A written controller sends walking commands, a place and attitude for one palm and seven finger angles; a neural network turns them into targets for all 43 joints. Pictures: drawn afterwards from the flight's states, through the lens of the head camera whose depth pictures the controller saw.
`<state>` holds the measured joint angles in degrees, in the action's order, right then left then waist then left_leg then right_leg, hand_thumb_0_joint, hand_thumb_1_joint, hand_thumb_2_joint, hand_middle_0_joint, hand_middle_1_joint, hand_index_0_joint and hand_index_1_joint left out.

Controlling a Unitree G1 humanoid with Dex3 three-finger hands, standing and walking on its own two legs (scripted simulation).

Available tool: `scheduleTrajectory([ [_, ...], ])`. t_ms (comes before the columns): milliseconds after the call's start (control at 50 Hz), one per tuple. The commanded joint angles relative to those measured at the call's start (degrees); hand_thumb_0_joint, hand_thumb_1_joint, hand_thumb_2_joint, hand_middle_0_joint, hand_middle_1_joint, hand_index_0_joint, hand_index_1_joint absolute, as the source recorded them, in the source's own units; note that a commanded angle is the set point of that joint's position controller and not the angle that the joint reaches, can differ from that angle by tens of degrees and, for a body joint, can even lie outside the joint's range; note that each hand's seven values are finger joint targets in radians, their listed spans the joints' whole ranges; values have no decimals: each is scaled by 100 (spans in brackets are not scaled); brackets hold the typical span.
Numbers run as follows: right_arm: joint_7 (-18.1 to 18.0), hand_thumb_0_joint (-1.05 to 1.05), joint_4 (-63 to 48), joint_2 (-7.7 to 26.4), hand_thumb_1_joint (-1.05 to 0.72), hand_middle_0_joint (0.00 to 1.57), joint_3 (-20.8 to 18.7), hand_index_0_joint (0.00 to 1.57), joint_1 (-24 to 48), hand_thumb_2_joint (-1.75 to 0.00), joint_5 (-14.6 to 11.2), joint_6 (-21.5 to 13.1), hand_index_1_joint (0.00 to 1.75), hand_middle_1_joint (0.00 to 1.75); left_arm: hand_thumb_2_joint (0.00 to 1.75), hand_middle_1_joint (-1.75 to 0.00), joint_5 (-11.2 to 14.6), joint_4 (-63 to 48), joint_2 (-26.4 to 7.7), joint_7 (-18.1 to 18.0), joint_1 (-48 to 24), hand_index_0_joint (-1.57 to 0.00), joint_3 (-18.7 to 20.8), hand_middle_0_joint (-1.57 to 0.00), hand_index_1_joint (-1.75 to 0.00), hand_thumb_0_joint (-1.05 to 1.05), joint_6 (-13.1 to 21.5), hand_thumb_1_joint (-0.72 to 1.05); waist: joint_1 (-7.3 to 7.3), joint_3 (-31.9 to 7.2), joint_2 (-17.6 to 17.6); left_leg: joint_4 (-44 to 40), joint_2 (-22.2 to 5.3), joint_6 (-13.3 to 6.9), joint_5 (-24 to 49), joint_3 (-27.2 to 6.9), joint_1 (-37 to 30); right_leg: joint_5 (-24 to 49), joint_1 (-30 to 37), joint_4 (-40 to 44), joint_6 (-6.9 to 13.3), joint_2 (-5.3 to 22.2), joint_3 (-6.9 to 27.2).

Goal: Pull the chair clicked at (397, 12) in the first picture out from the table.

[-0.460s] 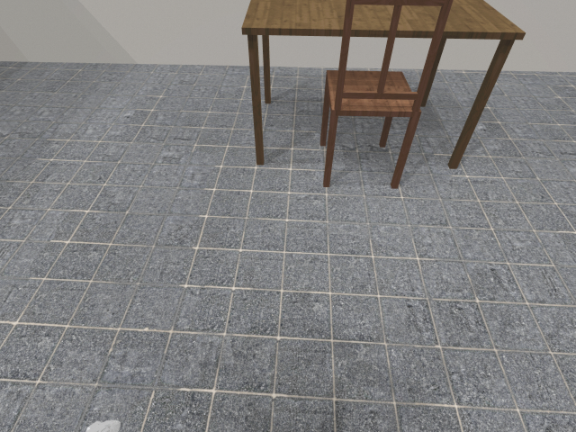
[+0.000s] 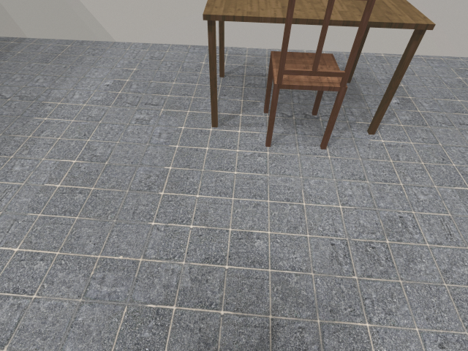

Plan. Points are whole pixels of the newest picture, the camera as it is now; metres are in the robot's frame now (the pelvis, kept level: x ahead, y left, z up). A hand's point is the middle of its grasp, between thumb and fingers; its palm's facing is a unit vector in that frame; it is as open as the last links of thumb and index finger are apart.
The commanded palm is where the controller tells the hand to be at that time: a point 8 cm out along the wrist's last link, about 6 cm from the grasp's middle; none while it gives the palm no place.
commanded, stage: stand and wait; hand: left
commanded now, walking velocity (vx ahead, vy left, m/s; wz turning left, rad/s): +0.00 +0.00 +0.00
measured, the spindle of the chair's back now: (322, 37) +1.49 -0.34 -0.06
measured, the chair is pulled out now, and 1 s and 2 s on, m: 0.00 0.00 0.00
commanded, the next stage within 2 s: look at it before walking up in 0.36 s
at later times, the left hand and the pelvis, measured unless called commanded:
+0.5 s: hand out of the picture +0.08 +0.25 -0.15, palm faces -0.03 -0.94 -0.34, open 7.4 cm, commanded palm none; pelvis +0.00 +0.00 +0.00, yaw +0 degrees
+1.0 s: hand out of the picture +0.08 +0.24 -0.15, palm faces -0.04 -0.94 -0.33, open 7.4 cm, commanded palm none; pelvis +0.01 +0.00 +0.00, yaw +0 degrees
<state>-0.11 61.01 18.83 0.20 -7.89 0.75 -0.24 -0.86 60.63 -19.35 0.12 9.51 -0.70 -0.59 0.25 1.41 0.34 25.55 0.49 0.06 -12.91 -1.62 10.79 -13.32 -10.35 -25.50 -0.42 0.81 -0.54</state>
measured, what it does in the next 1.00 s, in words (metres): stands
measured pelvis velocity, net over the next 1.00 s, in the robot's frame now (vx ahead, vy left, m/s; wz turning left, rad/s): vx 0.01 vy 0.00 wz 0.00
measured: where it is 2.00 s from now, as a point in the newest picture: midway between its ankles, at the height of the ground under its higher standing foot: outside the picture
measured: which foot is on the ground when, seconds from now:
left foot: down 0.00-1.00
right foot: down 0.00-1.00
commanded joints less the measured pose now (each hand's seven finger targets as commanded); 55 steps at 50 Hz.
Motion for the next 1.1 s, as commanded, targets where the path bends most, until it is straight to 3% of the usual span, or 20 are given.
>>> scheduleTrajectory([
  [0, -57, 0, -368, 1192, -90, 20, -272, 20, 362, -90, -10, -178, 30, 30, 90, -30, 34, -367, -1154, -59, -363, -20, 263, -20, -30, 0, 184, 90, -14, -277, -8, -515, -644, -216, 572, -552, 16, 191, 16, 561, 227, 593, 609],
  [540, -56, 0, -154, 1238, -90, 20, -247, 20, 430, -90, -23, -188, 30, 30, 90, -30, 22, -211, -1182, -72, -402, -20, 257, -20, -30, 0, 192, 90, 2, -299, -28, -669, -696, -186, 1005, -525, -235, 729, 185, 661, 207, 636, 571],
  [820, -53, 0, -126, 1247, -90, 20, -229, 20, 438, -90, -34, -165, 30, 30, 90, -30, 23, -196, -1188, -65, -390, -20, 259, -20, -30, 0, 189, 90, 4, -222, 12, -736, -681, -158, 878, -521, -256, 619, 177, 764, 204, 618, 607],
  [960, -62, 0, -96, 1245, -90, 20, -219, 20, 399, -90, -34, -182, 30, 30, 90, -30, 26, -174, -1196, -70, -392, -20, 260, -20, -30, 0, 192, 90, -5, -368, -24, -740, -718, -155, 1114, -497, -349, 899, 331, 716, 201, 629, 578],
  [1080, -73, 0, -88, 1253, -90, 20, -226, 20, 401, -90, -33, -173, 30, 30, 90, -30, 18, -177, -1202, -65, -415, -20, 266, -20, -30, 0, 172, 90, -8, -245, 10, -767, -736, -146, 1003, -452, -373, 843, 215, 734, 203, 598, 625],
])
